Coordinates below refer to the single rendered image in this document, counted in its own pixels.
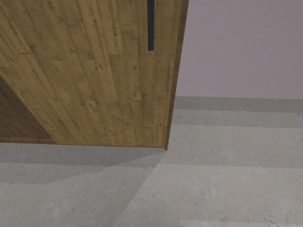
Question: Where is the wardrobe door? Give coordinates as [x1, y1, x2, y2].
[0, 0, 182, 148]
[0, 76, 53, 139]

